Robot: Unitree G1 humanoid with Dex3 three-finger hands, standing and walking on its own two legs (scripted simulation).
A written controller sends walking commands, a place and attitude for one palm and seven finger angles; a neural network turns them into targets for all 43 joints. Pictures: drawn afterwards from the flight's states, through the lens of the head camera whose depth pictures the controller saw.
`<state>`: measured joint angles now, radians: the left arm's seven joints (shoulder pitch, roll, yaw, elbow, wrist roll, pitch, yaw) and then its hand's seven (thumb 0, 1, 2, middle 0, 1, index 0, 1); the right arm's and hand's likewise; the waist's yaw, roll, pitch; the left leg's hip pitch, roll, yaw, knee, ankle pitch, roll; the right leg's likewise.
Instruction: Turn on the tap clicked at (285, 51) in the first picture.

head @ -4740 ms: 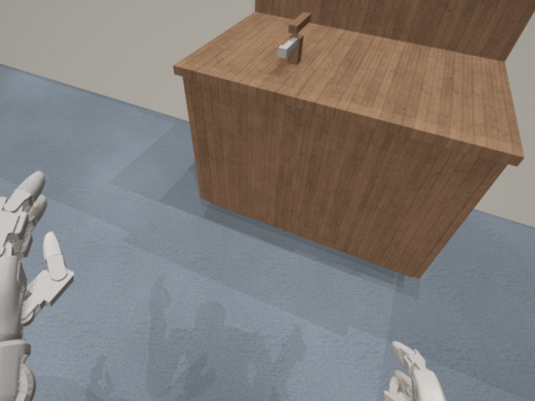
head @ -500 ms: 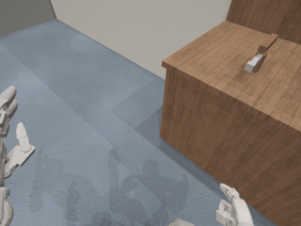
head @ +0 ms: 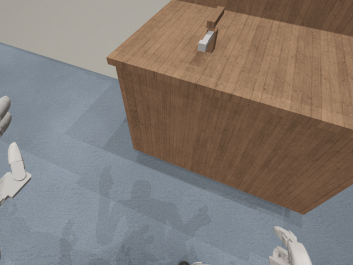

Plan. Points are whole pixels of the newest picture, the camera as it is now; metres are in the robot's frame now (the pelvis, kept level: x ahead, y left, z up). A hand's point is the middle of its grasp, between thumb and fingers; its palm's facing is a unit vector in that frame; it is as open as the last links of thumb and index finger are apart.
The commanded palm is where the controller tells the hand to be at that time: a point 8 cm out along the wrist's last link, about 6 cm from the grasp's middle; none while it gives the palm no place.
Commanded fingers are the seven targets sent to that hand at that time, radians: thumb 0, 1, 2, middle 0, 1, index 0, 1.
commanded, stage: turn to face it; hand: left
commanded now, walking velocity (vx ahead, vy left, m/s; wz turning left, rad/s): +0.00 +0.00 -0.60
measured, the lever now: (202, 45) +0.79 -0.04 +0.08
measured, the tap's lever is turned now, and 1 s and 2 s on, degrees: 0 0 0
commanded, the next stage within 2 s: take the last steps up to it in 0.98 s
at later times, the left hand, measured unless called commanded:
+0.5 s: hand (126, 176) +0.23 +0.10 +0.17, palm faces +0.05 -0.88 -0.48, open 7.4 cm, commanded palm +0.18 +0.16 +0.19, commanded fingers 0.00 0.90 0.90 -0.20 -0.30 -0.20 -0.30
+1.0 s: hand (198, 194) +0.20 -0.01 +0.17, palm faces -0.16 -0.87 -0.47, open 7.4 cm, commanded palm +0.17 +0.07 +0.19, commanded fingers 0.00 0.90 0.90 -0.20 -0.30 -0.20 -0.30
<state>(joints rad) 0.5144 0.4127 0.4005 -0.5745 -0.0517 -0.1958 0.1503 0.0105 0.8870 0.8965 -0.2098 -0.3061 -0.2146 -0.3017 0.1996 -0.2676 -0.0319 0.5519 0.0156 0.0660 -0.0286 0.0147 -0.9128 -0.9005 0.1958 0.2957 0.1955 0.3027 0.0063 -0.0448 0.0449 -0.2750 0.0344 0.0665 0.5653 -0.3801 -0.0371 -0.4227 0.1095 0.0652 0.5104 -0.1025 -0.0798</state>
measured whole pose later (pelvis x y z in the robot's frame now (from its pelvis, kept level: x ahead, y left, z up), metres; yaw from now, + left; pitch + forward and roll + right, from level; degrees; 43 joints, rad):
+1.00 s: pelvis -0.12 -0.07 +0.00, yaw -34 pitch +0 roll +0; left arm 0.44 0.38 0.37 -0.52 -0.04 -0.20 0.14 0.01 0.89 0.90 -0.21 -0.31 -0.21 -0.30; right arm 0.16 -0.17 0.03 0.58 0.02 -0.02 -0.01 0.01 -0.91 -0.90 0.20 0.30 0.20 0.30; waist 0.00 0.04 0.12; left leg -0.42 0.12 0.04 0.98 -0.49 -0.06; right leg -0.35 0.03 -0.07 0.61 -0.25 -0.06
